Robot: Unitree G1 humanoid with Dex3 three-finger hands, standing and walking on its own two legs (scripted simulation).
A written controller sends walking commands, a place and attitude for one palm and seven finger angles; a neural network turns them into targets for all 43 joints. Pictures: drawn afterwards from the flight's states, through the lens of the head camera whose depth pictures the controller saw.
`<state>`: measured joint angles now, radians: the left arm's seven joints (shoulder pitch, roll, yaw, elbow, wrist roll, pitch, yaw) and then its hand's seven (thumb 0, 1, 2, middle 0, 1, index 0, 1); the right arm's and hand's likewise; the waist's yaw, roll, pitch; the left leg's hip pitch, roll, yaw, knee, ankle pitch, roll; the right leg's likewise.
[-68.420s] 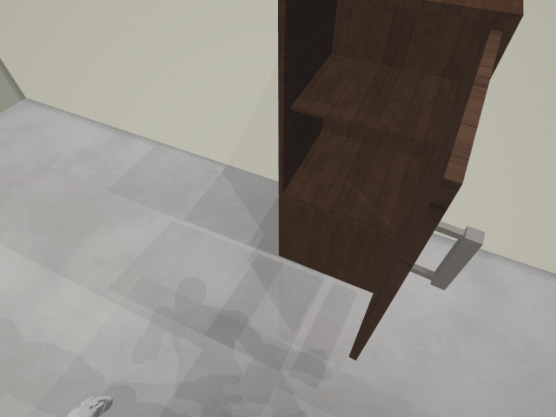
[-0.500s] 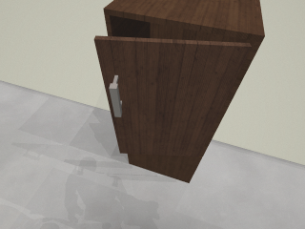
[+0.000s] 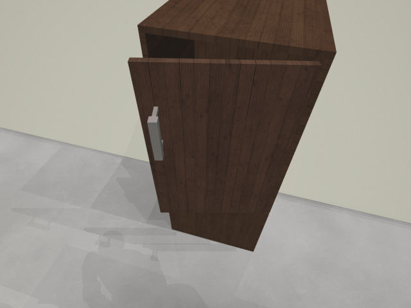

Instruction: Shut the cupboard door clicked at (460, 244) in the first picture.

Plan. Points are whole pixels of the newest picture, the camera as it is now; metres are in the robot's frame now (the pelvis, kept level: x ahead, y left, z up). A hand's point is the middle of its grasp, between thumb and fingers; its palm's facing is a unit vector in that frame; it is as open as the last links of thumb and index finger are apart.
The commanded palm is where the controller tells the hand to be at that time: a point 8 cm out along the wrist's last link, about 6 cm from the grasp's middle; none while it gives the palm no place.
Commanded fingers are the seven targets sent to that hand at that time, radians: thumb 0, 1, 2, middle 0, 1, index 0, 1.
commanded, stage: look again from close up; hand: left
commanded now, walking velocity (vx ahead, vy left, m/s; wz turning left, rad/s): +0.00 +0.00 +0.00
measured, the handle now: (157, 134) +0.48 +0.14 +0.07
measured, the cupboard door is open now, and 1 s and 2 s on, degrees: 16 16 16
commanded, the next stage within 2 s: shuffle to correct the standing spot in 0.22 s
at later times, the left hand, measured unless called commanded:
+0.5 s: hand out of the picture -0.03 +0.18 -0.18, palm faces +0.01 -0.99 -0.16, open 7.4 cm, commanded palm none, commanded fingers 0.00 0.90 0.90 -0.20 -0.30 -0.20 -0.30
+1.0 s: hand out of the picture +0.05 +0.12 -0.18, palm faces -0.02 -0.99 -0.10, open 7.4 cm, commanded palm none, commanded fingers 0.00 0.90 0.90 -0.20 -0.30 -0.20 -0.30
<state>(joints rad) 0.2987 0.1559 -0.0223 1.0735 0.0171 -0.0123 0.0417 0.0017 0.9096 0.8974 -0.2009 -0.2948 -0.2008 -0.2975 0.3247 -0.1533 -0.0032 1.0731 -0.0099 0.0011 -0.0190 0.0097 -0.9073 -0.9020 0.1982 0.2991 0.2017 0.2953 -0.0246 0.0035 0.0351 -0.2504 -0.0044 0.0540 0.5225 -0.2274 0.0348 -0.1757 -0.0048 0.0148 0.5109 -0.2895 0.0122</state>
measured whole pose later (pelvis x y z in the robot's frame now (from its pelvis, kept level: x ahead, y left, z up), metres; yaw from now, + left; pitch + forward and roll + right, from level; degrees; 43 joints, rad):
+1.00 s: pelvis +0.04 -0.05 +0.00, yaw -2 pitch +0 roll -1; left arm 0.32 0.17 0.04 1.01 0.04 0.06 -0.01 0.00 0.91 0.90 -0.20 -0.29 -0.20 -0.30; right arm 0.28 -0.12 -0.02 1.05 -0.03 -0.03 -0.05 0.01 -0.90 -0.90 0.20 0.30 0.20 0.30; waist -0.01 -0.06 0.03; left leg -0.24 0.08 0.11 0.53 -0.28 0.01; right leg -0.42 -0.01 -0.05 0.94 -0.43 0.00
